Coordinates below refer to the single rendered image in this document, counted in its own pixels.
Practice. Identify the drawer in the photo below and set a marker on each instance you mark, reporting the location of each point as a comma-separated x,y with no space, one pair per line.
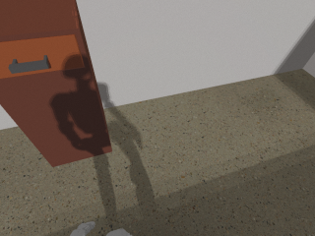
63,52

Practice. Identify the cabinet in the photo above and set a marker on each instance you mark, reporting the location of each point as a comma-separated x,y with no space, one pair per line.
59,111

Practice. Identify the robot left hand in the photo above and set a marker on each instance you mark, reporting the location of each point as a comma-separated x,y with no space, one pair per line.
83,229

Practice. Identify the handle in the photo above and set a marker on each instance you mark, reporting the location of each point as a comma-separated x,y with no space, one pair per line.
16,67

